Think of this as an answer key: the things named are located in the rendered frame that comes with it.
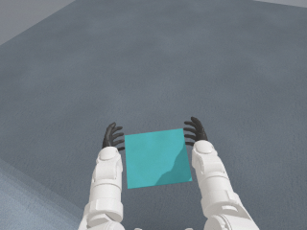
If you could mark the right robot forearm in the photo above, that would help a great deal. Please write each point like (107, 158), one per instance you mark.
(217, 196)

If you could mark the left robot upper arm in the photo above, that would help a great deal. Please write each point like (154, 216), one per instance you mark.
(110, 225)

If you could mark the carton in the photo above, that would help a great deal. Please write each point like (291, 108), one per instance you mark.
(156, 158)

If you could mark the left robot hand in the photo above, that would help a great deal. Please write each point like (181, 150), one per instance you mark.
(108, 140)

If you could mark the right robot upper arm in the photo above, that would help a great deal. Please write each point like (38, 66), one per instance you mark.
(227, 222)

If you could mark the right robot hand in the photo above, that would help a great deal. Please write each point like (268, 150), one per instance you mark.
(198, 130)

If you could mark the left robot forearm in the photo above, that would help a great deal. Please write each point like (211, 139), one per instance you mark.
(104, 202)

